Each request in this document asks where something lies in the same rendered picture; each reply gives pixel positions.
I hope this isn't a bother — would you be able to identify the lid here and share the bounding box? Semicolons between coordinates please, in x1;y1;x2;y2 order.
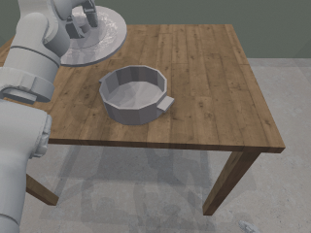
60;6;127;68

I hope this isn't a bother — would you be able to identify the robot left hand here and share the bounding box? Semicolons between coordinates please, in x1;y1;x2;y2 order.
65;0;98;39

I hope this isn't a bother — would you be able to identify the robot left forearm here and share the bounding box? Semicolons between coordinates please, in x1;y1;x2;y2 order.
0;0;73;105

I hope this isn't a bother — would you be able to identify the table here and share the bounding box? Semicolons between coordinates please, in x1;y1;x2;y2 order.
0;24;286;216

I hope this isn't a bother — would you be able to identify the knob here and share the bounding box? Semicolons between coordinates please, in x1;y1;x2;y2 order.
74;16;90;34

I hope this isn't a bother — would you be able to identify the pot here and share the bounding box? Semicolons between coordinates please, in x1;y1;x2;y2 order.
99;65;175;125

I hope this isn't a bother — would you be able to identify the robot right hand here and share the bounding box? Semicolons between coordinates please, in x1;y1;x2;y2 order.
238;220;261;233

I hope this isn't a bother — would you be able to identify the left robot upper arm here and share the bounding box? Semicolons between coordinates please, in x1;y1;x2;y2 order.
0;99;52;233

